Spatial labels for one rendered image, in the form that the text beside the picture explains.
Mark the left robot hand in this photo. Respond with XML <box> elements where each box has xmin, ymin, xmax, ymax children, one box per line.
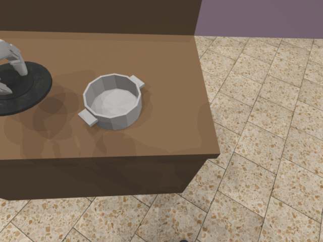
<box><xmin>0</xmin><ymin>39</ymin><xmax>28</xmax><ymax>95</ymax></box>

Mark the lid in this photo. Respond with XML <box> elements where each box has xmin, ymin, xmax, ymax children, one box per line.
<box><xmin>0</xmin><ymin>62</ymin><xmax>52</xmax><ymax>116</ymax></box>

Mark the table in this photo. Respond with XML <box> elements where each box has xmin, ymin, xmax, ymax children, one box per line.
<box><xmin>0</xmin><ymin>0</ymin><xmax>221</xmax><ymax>201</ymax></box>

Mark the pot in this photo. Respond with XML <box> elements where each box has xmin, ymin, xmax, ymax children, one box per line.
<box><xmin>78</xmin><ymin>73</ymin><xmax>145</xmax><ymax>131</ymax></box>

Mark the knob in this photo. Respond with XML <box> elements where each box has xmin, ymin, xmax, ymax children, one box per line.
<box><xmin>0</xmin><ymin>69</ymin><xmax>22</xmax><ymax>89</ymax></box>

